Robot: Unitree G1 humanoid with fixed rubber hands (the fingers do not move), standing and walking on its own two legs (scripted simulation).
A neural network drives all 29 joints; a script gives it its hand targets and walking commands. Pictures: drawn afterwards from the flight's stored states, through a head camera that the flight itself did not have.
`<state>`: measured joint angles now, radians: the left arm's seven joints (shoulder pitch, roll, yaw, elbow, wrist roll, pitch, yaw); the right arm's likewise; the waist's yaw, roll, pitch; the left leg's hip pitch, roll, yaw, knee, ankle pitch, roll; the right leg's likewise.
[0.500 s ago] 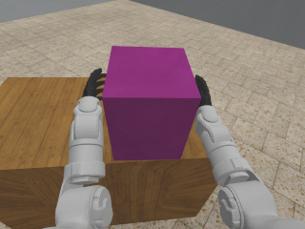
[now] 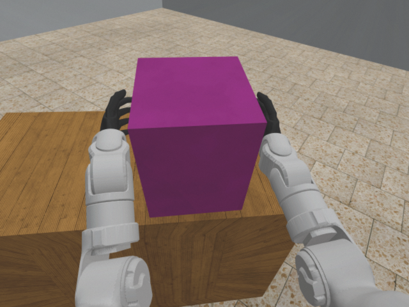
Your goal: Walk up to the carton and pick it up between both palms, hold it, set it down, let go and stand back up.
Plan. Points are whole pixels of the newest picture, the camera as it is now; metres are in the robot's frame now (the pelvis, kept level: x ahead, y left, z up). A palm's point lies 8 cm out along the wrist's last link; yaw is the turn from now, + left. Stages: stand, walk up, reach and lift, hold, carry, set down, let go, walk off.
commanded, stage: reach and lift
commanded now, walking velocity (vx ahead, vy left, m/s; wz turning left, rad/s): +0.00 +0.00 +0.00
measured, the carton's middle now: (192, 138) +0.40 +0.00 +0.15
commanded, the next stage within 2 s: hold in 0.78 s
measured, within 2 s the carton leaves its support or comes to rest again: neither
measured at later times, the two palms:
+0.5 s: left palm (109, 123) +0.36 +0.15 +0.22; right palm (270, 129) +0.36 -0.14 +0.20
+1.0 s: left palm (101, 121) +0.35 +0.15 +0.24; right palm (271, 121) +0.35 -0.14 +0.22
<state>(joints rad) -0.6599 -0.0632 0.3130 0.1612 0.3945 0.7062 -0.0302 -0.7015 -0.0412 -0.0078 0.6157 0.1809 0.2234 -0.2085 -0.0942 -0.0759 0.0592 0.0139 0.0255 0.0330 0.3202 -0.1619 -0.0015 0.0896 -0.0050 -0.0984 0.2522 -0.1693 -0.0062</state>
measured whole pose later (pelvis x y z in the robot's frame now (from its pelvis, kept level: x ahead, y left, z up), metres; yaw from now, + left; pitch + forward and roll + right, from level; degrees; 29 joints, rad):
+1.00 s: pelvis -0.01 +0.00 +0.00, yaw +0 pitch -12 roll -1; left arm -0.71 -0.05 0.33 0.09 0.42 0.82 -0.06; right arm -0.76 -0.07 0.04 0.59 0.25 0.30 -0.23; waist -0.10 -0.07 0.04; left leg 0.03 0.03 0.03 0.33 -0.15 0.00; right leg 0.11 0.00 -0.09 0.25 -0.16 -0.01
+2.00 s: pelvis +0.00 +0.00 +0.00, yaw +0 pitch -10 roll -1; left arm -0.71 -0.04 0.34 0.08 0.40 0.86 -0.07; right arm -0.78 -0.07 0.03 0.52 0.28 0.42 -0.26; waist -0.10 -0.05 0.00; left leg 0.02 0.02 0.03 0.32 -0.16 -0.01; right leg 0.09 0.00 -0.08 0.27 -0.18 -0.01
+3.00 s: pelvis -0.01 +0.00 +0.00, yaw +0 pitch -9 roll +0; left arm -0.76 -0.02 0.35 0.17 0.39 0.83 -0.07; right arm -0.83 -0.07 0.00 0.59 0.26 0.41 -0.24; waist -0.10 -0.05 -0.01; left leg -0.01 0.02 0.02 0.32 -0.15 0.00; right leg 0.06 0.01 -0.07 0.28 -0.17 -0.01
